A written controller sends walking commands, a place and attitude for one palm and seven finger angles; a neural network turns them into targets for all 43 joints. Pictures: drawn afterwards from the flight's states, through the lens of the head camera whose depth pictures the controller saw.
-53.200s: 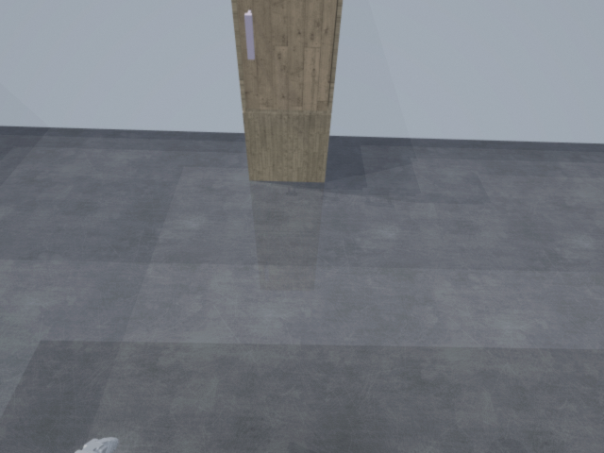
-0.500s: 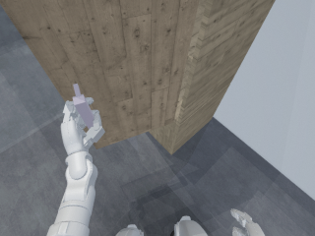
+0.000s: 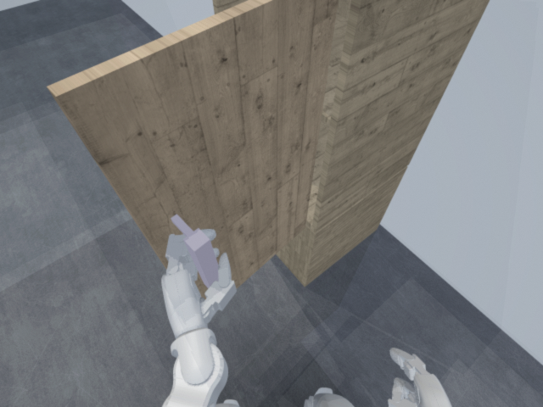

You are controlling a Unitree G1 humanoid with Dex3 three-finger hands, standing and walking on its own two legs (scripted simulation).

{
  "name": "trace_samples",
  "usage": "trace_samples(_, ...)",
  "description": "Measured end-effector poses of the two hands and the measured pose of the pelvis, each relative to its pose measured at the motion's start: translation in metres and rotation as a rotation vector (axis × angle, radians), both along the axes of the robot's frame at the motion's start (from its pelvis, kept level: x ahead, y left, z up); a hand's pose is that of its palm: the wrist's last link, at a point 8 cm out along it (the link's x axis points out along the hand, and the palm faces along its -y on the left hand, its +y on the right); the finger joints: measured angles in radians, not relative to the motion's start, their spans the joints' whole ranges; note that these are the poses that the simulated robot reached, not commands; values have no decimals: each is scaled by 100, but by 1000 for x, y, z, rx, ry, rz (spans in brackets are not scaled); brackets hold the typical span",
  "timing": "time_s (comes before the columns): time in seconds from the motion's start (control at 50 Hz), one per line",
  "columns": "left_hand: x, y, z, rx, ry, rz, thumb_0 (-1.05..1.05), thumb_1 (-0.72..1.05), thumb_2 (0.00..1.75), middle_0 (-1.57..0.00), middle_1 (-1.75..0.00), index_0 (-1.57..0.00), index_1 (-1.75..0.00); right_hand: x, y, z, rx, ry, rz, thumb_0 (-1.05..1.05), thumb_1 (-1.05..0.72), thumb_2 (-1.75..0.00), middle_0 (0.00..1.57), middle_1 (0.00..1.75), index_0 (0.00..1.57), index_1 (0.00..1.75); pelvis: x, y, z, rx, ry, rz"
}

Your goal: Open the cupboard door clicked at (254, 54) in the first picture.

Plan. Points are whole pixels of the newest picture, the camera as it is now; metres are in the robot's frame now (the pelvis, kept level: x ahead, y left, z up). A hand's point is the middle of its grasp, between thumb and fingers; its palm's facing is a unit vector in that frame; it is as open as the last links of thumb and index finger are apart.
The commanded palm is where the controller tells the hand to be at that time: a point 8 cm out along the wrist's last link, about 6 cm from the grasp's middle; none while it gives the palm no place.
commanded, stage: open thumb and fingers to let go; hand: left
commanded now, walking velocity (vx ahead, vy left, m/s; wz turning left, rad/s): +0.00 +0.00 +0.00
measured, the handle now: (197, 254) +0.33 +0.13 +0.03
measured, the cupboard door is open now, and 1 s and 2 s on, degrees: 96 98 99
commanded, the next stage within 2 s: slide the hand sideways off the handle in 0.88 s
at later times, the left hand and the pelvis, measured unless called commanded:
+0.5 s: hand (231, 287) +0.28 +0.07 +0.03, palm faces +0.39 -0.92 -0.02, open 11.1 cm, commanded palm +0.23 +0.12 +0.03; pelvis -0.03 -0.02 -0.01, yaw +2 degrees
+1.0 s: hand (231, 290) +0.28 +0.07 +0.03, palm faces +0.35 -0.94 -0.01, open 15.4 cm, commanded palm +0.23 +0.12 +0.03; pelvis -0.04 +0.00 -0.01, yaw +1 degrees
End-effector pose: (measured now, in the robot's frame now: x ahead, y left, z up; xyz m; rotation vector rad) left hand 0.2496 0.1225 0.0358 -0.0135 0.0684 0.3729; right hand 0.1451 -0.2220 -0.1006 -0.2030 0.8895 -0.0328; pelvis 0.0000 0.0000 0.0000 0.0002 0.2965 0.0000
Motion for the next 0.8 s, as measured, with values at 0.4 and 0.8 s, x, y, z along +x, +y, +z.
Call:
trace_samples(0.4, -8, -13, -2, 36, -9, 26, 1, 25, 62, -32, -123, -34, -128, 4, -9, -6, 20, -81, 36, 1, -91, -90, 20, 30, 20, 30, -23, -23, -6, 24, -23, 26)
trace_samples(0.8, -12, -7, -4, 23, -46, 7, -1, -47, 32, -24, -85, -24, -85, -28, -11, -11, -16, -47, 10, 1, -91, -90, 20, 30, 20, 30, -38, -9, -10, 15, -34, 18)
